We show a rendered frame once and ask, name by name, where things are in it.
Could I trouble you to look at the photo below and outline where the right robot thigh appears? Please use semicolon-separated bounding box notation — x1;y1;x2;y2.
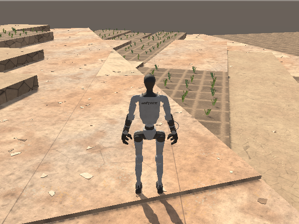
155;130;165;163

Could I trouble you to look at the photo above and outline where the robot left hand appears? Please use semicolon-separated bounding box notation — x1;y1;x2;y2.
121;133;132;145

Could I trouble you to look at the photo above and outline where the robot left forearm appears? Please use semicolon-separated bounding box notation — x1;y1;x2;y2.
122;114;132;134

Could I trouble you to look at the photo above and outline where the robot right hand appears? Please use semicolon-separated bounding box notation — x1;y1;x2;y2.
167;133;178;145

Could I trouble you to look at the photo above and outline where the robot right forearm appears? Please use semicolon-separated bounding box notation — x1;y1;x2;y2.
167;114;177;134

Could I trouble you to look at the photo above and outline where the left robot upper arm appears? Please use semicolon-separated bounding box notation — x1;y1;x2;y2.
128;95;140;120

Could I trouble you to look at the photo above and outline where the right robot upper arm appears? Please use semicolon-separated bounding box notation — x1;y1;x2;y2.
159;95;172;121

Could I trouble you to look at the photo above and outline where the left robot shin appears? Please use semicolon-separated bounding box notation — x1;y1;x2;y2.
135;155;142;187

